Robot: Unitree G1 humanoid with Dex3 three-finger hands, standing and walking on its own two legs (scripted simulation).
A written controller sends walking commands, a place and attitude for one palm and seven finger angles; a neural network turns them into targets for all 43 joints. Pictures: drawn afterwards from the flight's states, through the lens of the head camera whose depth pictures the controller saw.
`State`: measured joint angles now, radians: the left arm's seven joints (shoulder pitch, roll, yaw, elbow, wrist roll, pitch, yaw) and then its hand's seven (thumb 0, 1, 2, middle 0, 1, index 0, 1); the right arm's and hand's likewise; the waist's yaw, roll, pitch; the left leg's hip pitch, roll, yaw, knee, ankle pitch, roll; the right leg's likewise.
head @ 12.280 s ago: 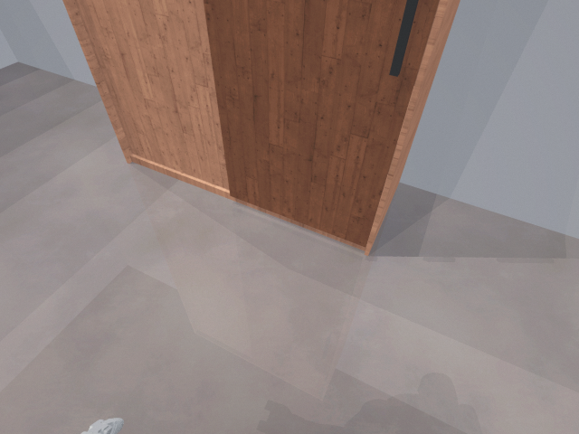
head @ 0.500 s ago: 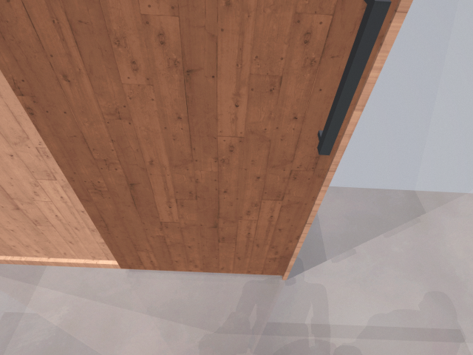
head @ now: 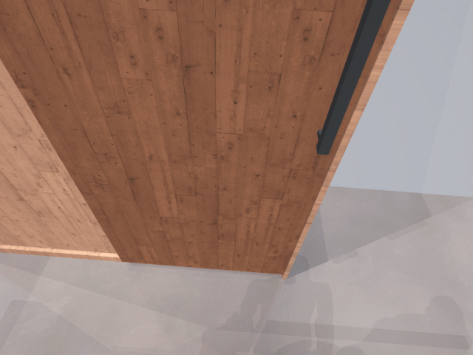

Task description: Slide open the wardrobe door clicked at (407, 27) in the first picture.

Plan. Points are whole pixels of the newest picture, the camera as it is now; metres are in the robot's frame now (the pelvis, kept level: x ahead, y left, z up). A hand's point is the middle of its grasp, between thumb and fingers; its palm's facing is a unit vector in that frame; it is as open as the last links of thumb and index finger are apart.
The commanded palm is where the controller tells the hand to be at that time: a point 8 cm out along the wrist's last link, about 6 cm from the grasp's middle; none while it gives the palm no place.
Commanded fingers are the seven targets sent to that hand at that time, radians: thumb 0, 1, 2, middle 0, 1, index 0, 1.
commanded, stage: look again from close up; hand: right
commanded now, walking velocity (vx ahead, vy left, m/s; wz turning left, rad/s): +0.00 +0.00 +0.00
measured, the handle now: (342, 83) +0.53 -0.14 +0.21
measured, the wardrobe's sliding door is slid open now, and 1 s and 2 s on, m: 0.00 0.00 0.00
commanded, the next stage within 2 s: raise the hand with hooked fingers in 1.16 s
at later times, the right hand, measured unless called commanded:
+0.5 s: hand out of the picture +0.00 -0.21 -0.17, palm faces +0.00 +0.98 -0.20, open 7.4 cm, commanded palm none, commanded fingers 0.00 -0.90 -0.90 0.20 0.30 0.20 0.30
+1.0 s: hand out of the picture +0.02 -0.20 -0.17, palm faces +0.00 +0.98 -0.21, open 7.4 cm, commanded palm none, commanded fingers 0.00 -0.90 -0.90 0.20 0.30 0.20 0.30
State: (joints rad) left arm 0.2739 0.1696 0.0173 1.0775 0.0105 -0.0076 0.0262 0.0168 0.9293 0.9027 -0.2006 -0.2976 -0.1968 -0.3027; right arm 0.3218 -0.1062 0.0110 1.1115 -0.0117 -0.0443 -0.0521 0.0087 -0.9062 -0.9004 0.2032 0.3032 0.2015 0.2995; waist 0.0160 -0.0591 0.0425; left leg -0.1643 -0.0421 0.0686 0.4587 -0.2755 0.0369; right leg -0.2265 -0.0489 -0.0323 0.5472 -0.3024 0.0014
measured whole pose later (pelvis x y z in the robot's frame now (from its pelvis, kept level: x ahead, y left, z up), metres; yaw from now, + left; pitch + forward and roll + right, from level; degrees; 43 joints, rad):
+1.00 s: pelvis +0.00 -0.02 +0.00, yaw +1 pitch -1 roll +0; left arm 0.22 0.18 -0.01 1.11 0.01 -0.03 0.02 0.01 0.91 0.90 -0.20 -0.30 -0.20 -0.30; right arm 0.26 -0.18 0.01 1.10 -0.01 -0.01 -0.03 0.01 -0.91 -0.90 0.20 0.30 0.20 0.30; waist -0.01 0.01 0.03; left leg -0.16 0.02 0.03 0.45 -0.27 0.00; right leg -0.17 0.01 -0.07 0.44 -0.25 -0.03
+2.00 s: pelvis -0.04 +0.00 -0.03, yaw -1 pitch +3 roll +2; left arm 0.25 0.21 -0.07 0.60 -0.05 -0.27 0.10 0.02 0.90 0.90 -0.21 -0.30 -0.20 -0.30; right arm 0.24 -0.36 -0.27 0.06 0.35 -0.18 0.42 0.01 -0.23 -0.62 0.25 0.73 0.25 0.73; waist 0.00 -0.04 -0.04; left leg -0.43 -0.01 0.09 0.75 -0.37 0.03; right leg -0.49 -0.03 -0.01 0.80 -0.36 -0.01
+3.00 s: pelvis -0.03 +0.00 +0.00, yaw -2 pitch -4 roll +0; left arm 0.21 0.29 -0.10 0.61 -0.10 -0.18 0.09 0.02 0.90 0.90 -0.21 -0.30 -0.20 -0.30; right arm -0.25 -0.57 -0.48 0.18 0.35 0.35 0.51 -0.01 0.50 -0.30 0.30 1.20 0.30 1.20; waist -0.06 -0.08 -0.02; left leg -0.15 0.00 0.09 0.46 -0.24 0.03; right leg -0.19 -0.01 -0.01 0.48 -0.22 -0.01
